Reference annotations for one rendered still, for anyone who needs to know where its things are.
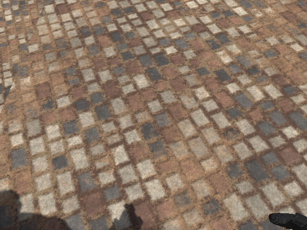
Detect right robot hand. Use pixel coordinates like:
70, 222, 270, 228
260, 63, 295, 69
269, 213, 307, 230

